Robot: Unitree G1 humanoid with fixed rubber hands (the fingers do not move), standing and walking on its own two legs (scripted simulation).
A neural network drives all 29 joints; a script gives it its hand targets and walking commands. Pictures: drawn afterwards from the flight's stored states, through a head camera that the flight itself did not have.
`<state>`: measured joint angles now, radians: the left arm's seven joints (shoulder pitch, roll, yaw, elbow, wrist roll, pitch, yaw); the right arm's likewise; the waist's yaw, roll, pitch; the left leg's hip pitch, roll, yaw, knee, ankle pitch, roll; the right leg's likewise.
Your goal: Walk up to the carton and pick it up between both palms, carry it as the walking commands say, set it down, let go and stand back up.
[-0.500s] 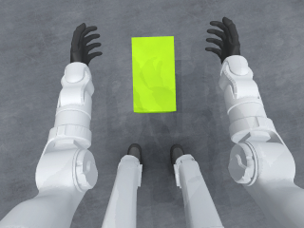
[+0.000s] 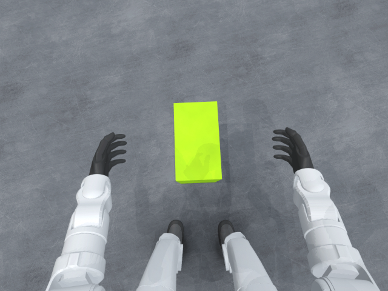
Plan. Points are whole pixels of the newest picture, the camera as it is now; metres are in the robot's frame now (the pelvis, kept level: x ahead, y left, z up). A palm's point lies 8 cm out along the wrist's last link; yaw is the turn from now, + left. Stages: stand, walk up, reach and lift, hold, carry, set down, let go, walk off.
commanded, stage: let go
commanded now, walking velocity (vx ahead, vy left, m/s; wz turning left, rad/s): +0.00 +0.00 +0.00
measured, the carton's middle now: (196, 147) +0.47 +0.01 -0.58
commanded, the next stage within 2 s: stand in 0.82 s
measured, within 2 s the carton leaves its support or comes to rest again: neither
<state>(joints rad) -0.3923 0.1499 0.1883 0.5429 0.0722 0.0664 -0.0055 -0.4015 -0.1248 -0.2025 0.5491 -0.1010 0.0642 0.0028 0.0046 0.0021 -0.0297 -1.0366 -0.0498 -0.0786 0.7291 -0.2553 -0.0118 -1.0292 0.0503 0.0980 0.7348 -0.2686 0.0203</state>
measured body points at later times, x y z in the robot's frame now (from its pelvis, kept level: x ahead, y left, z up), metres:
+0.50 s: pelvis +0.04 -0.01 +0.05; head +0.08 -0.01 +0.50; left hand +0.21 +0.23 -0.03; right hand +0.21 -0.25 -0.03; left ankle +0.02 +0.12 -0.69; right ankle +0.02 -0.13 -0.69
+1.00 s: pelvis +0.04 -0.01 +0.04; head +0.05 +0.00 +0.49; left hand +0.19 +0.27 -0.05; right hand +0.20 -0.28 -0.04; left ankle +0.02 +0.12 -0.69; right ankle +0.02 -0.13 -0.69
